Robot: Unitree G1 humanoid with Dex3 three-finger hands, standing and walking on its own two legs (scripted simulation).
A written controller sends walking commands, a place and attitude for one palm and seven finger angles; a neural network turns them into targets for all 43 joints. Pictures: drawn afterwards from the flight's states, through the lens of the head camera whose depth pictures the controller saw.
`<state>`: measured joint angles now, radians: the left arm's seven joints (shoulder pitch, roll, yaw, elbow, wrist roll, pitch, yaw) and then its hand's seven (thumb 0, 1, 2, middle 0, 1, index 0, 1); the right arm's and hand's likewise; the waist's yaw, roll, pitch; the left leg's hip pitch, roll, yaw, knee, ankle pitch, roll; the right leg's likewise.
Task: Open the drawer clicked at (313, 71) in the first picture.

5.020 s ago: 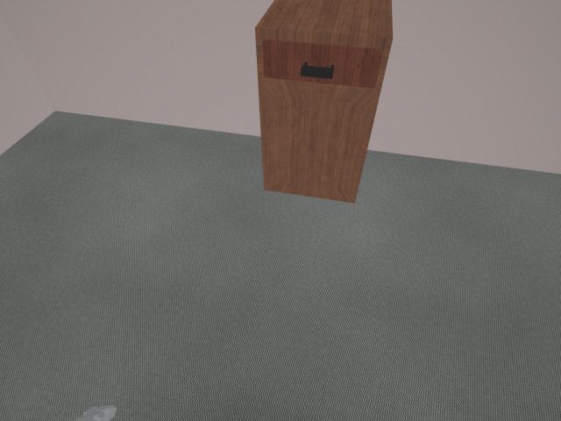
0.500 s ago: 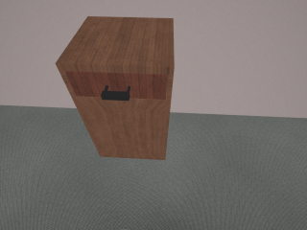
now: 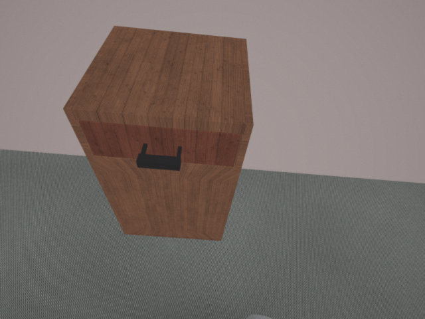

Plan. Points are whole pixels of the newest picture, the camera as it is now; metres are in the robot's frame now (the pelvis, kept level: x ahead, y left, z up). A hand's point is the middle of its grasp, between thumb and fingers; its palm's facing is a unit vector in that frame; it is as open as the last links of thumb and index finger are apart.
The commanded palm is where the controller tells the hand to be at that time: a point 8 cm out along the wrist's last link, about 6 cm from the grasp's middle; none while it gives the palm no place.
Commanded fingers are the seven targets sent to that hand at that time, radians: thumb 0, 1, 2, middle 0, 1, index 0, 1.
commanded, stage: come to a stop and stand still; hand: left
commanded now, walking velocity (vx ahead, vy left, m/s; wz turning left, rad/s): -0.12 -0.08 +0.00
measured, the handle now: (160, 155) +0.52 +0.18 -0.09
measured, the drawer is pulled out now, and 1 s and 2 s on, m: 0.00 0.00 0.00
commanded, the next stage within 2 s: look again from close up in 0.80 s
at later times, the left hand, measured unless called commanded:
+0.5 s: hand out of the picture +0.05 +0.08 -0.17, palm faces +0.04 -0.97 -0.24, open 7.3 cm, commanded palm none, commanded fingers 0.00 0.90 0.90 -0.20 -0.30 -0.20 -0.30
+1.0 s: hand out of the picture -0.06 +0.05 -0.18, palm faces +0.05 -0.98 -0.18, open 7.4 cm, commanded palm none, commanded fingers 0.00 0.90 0.90 -0.20 -0.30 -0.20 -0.30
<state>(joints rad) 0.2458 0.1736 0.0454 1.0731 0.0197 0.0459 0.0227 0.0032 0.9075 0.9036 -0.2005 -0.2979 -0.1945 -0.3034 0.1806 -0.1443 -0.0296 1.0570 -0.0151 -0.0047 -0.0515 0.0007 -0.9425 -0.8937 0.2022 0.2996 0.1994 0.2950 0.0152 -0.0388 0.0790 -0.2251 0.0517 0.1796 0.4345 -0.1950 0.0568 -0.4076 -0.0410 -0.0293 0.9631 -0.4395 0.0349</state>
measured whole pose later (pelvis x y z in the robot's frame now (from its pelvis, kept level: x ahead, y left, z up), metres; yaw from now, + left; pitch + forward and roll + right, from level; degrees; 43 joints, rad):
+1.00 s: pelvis -0.02 -0.10 +0.00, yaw +0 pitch +0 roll -1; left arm 0.35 0.09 -0.01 1.13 0.02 -0.04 0.05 0.00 0.91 0.90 -0.20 -0.30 -0.20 -0.30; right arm 0.32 -0.15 -0.01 1.09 -0.01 0.00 -0.03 0.00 -0.90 -0.89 0.20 0.30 0.19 0.29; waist 0.00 0.05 0.03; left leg -0.22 0.06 0.01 0.55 -0.33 -0.01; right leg -0.20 0.06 -0.11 0.41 -0.21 -0.07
